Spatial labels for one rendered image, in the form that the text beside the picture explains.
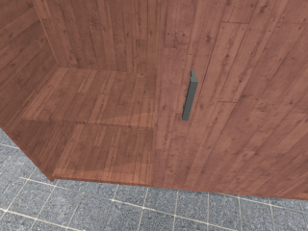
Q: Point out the handle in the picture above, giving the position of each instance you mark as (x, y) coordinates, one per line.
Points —
(190, 96)

